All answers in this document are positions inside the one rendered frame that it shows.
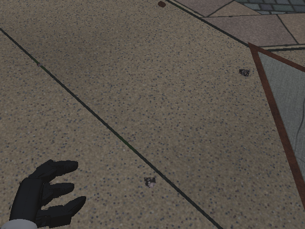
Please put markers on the left robot hand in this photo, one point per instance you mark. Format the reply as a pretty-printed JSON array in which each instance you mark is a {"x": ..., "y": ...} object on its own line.
[{"x": 36, "y": 191}]

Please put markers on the left robot forearm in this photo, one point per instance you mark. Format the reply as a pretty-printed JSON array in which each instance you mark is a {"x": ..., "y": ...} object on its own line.
[{"x": 19, "y": 224}]

